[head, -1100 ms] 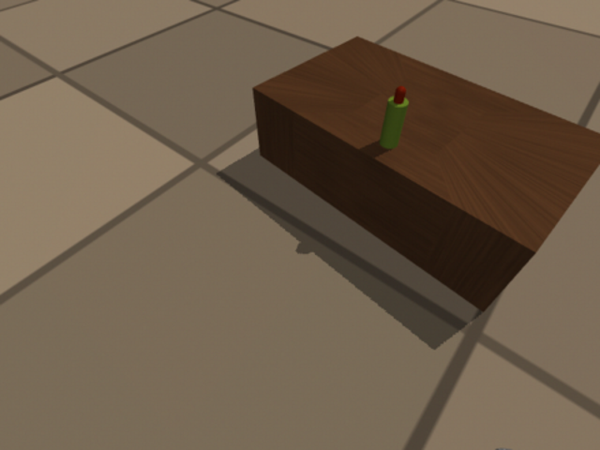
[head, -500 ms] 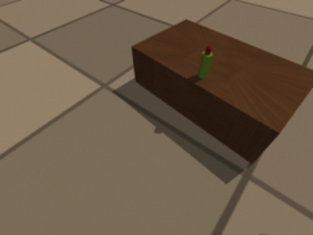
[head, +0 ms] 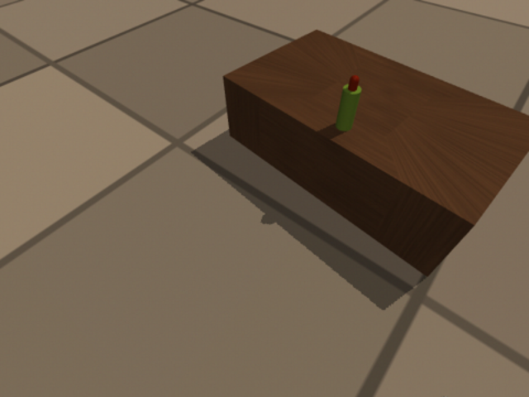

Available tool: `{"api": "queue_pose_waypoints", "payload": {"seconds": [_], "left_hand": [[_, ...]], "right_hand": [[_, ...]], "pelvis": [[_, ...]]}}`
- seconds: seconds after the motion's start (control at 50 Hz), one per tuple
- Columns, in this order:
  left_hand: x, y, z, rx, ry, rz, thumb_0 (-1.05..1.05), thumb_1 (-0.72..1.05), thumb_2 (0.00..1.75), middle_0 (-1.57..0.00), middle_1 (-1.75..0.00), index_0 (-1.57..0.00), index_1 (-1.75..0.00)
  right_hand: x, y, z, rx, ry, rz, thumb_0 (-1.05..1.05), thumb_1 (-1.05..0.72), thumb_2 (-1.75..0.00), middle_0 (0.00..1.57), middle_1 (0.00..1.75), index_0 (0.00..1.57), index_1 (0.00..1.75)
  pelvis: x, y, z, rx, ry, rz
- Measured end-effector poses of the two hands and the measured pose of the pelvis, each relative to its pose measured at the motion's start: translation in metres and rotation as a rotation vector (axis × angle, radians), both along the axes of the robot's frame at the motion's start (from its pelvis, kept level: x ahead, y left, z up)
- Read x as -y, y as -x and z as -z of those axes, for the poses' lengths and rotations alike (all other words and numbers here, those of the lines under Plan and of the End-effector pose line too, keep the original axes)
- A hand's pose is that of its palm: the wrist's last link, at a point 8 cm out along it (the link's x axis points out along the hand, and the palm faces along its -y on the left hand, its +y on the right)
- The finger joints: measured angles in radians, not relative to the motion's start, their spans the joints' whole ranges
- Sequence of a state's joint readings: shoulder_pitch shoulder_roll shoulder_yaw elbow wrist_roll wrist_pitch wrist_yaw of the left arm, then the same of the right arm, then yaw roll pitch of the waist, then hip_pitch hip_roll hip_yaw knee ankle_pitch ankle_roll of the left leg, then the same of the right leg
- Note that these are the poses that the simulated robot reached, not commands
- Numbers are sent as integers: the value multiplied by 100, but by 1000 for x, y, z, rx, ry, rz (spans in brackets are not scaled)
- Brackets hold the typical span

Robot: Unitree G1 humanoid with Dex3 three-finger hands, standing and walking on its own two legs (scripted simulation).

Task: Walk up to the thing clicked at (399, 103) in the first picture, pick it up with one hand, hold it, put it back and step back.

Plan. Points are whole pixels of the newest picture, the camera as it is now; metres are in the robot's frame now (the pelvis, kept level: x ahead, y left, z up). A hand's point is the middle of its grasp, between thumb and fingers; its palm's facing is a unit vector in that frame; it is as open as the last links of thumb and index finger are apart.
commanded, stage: stand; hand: left
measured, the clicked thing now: (349, 102) +1.15 -0.32 -0.28
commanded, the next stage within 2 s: walk up in 0.02 s
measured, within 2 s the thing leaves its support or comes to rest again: neither
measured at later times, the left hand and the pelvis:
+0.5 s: hand (192, 325) +0.25 +0.16 -0.14, palm faces -0.27 -0.86 -0.43, open 7.4 cm; pelvis +0.11 -0.09 -0.02, yaw -20 degrees
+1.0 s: hand (226, 192) +0.59 +0.12 -0.15, palm faces -0.55 -0.71 -0.43, open 7.4 cm; pelvis +0.37 -0.09 -0.02, yaw -33 degrees
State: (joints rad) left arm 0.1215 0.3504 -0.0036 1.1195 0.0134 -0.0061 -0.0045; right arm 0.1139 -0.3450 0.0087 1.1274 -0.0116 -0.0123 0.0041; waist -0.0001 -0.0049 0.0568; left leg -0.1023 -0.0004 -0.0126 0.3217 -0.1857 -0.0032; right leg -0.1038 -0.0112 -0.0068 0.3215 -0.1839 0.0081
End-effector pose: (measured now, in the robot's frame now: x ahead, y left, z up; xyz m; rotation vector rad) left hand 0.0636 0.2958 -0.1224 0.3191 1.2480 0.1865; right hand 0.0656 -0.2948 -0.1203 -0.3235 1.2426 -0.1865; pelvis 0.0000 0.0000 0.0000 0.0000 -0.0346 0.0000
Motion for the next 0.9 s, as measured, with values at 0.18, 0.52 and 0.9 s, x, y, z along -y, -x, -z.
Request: {"api": "queue_pose_waypoints", "payload": {"seconds": [0.18,0.52,0.9], "left_hand": [[-2,-38,-9,-49,-22,120,1,90,90,-20,-30,-20,-30],[102,-193,-26,89,-76,312,0,90,90,-20,-30,-20,-30],[114,-457,11,69,-99,567,1,90,90,-21,-30,-20,-30]], "right_hand": [[35,8,-6,170,13,132,0,-90,-90,21,30,21,30],[131,-38,16,156,-16,290,1,-91,-90,20,30,20,30],[122,-185,-3,202,99,433,1,-90,-90,20,30,20,30]], "pelvis": [[10,-17,7,-8,-15,146],[96,-120,18,33,5,369],[87,-323,38,-6,12,534]]}}
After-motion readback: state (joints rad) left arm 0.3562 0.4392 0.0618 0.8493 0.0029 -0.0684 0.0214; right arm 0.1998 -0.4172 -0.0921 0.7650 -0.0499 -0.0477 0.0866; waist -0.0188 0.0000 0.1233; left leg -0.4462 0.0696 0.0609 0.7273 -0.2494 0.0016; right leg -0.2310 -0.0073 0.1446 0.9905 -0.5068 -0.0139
